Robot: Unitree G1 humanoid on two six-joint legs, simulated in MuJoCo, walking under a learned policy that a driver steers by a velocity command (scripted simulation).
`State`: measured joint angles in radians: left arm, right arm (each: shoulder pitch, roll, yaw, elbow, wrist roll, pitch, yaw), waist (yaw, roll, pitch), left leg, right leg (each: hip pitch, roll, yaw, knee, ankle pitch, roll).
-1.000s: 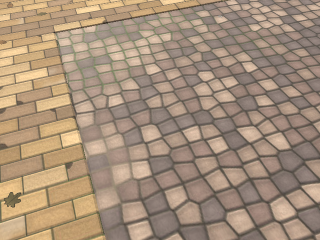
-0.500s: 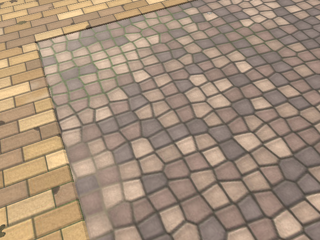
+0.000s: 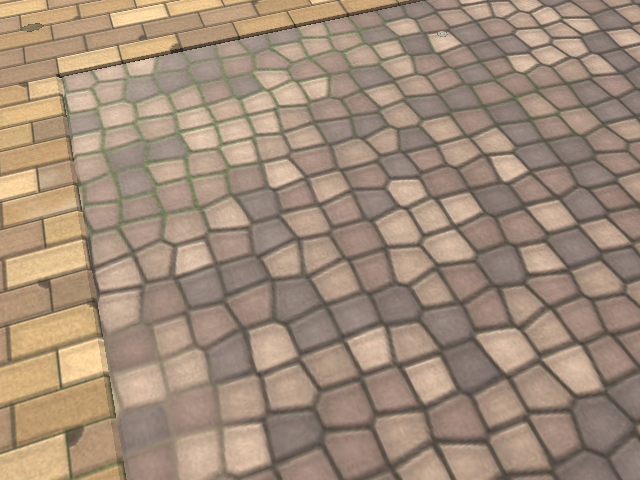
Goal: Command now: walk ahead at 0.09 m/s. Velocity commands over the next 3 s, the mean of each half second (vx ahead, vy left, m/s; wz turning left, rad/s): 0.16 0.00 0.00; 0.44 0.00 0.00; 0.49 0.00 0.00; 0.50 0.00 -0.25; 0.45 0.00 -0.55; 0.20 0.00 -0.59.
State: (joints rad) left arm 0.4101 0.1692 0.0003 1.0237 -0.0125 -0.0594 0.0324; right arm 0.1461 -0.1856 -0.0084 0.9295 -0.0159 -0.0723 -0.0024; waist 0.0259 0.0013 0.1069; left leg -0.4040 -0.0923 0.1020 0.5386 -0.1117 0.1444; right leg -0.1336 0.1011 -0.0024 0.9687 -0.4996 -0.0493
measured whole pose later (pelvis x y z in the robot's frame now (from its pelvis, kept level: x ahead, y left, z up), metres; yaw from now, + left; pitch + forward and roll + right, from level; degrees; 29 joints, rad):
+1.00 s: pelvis +0.26 +0.05 +0.02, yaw +1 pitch +0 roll +0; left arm 0.31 0.21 0.05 1.03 0.03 -0.07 -0.02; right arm 0.28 -0.19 -0.05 1.01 -0.02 -0.09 0.01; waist 0.01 -0.04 0.03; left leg -0.17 -0.05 0.11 0.37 -0.21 0.08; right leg -0.48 -0.07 -0.02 1.11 -0.26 -0.08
